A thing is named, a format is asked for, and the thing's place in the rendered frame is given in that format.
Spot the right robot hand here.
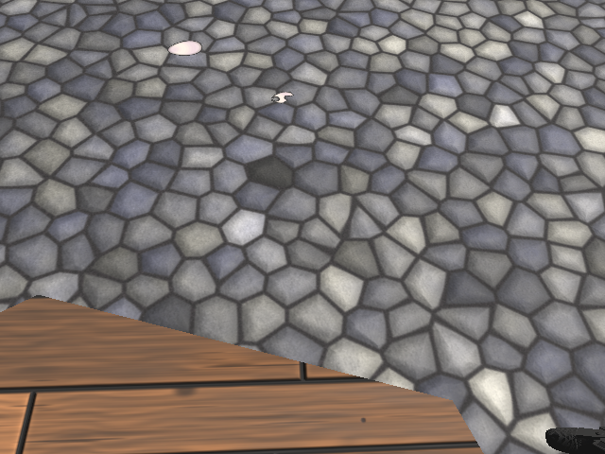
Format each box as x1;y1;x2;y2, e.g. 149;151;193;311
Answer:
545;427;605;454

